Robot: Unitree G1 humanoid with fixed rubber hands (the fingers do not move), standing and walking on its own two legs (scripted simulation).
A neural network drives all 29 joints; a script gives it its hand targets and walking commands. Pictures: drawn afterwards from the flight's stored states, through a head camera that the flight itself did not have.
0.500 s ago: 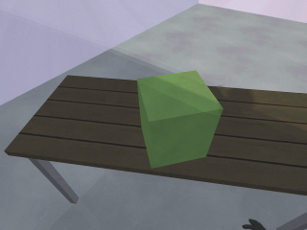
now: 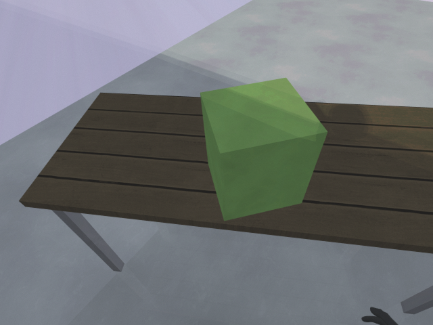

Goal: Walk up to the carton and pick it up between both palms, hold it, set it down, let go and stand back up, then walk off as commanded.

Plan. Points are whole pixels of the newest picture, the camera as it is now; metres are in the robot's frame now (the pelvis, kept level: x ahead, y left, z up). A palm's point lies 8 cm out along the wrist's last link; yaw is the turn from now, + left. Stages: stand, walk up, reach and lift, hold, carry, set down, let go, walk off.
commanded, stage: walk off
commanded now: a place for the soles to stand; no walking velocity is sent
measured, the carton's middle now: (254, 151) +0.50 -0.02 +0.01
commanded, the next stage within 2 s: none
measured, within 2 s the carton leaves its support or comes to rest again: neither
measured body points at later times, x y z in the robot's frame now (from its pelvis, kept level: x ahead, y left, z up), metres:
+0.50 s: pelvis -0.16 +0.02 -0.03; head -0.11 +0.03 +0.41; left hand -0.10 +0.35 -0.16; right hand -0.04 -0.28 -0.15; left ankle +0.02 +0.10 -0.73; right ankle -0.21 -0.11 -0.70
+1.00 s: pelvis -0.31 +0.03 -0.02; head -0.30 +0.05 +0.43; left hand -0.26 +0.37 -0.14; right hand -0.29 -0.29 -0.13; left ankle -0.38 +0.12 -0.74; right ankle -0.23 -0.09 -0.71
